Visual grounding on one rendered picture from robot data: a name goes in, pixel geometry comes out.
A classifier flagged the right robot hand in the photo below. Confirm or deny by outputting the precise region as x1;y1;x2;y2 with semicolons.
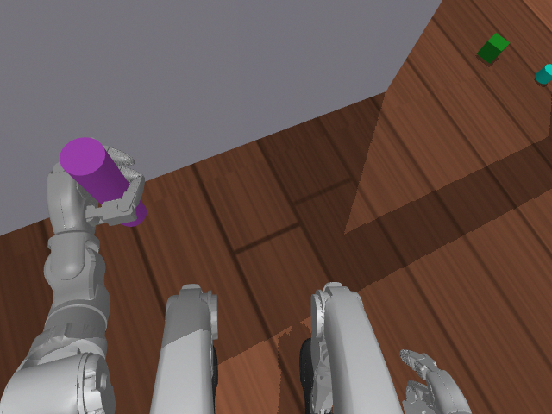
399;349;473;414

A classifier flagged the left robot arm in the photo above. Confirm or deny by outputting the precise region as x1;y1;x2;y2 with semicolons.
0;230;116;414

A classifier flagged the right robot foot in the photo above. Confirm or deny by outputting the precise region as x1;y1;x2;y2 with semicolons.
299;338;333;414

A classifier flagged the left robot hand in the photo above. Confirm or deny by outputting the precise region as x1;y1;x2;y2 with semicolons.
47;137;145;235

